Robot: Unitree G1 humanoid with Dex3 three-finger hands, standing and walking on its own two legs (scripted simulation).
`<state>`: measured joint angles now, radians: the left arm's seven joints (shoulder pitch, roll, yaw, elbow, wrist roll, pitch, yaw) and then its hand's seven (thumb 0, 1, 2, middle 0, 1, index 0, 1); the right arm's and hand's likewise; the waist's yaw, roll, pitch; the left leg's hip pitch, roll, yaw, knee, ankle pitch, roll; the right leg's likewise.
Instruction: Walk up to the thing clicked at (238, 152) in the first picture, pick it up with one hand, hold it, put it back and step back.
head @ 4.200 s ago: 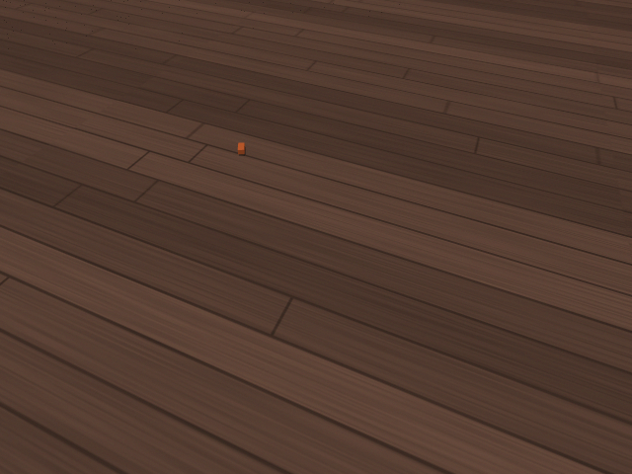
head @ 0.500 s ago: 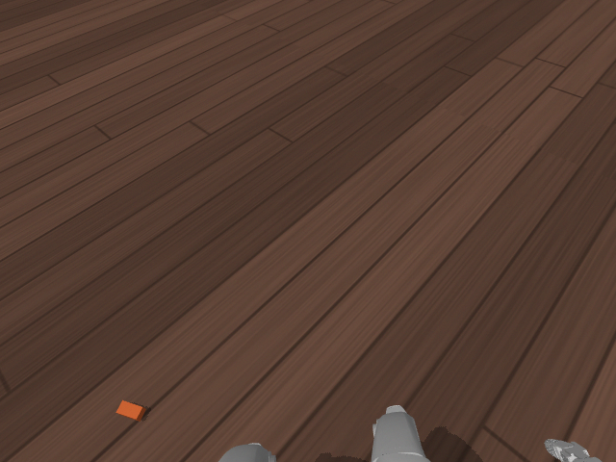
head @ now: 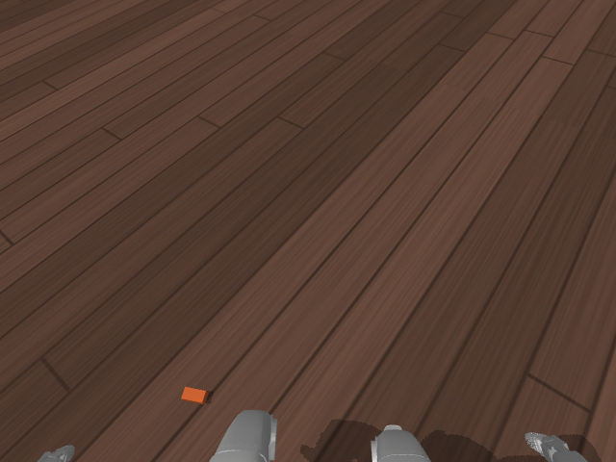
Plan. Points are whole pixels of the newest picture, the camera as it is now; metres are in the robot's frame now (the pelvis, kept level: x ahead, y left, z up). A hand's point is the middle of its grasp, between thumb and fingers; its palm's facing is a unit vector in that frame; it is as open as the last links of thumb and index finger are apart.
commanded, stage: walk up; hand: left
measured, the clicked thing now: (194, 395) +0.38 +0.38 -0.72
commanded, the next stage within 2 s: none
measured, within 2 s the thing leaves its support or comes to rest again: neither
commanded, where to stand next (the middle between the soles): -0.03 +0.26 m, yaw -11 degrees
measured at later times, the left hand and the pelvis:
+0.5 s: hand out of the picture -0.04 +0.51 -0.13, palm faces -0.13 -0.84 -0.53, open 7.4 cm; pelvis -0.12 +0.23 -0.01, yaw -7 degrees
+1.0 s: hand out of the picture -0.02 +0.63 -0.13, palm faces -0.16 -0.92 -0.37, open 7.4 cm; pelvis -0.15 +0.35 +0.03, yaw -9 degrees
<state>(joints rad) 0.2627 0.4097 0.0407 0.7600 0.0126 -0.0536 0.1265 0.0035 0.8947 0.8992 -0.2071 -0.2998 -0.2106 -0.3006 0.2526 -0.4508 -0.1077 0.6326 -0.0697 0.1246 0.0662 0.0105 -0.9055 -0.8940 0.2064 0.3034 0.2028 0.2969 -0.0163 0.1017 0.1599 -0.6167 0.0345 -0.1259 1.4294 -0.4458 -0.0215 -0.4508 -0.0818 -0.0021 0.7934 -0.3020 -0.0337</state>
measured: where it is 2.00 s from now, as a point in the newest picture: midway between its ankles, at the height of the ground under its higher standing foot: outside the picture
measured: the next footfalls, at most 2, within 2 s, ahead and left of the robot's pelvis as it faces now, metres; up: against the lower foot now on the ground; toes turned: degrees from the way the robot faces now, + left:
left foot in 0.14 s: +0.00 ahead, +0.30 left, +0.00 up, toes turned -2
right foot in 0.48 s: -0.07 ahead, +0.15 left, +0.00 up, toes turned -9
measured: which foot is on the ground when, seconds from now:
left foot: up 0.00-0.12, down 0.14-0.48, up 0.50-0.74, down 0.76-1.00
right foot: down 0.00-0.16, up 0.18-0.46, down 0.48-0.78, up 0.80-1.00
